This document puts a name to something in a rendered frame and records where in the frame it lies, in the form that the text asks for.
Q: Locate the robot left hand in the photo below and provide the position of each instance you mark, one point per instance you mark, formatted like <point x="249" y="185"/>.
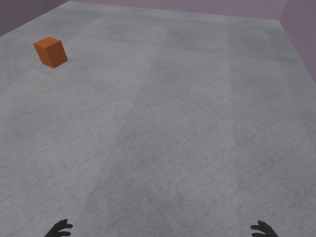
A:
<point x="62" y="224"/>

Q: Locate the robot right hand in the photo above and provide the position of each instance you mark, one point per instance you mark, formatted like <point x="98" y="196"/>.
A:
<point x="264" y="227"/>

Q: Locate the carton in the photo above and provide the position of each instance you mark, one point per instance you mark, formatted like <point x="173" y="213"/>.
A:
<point x="51" y="52"/>

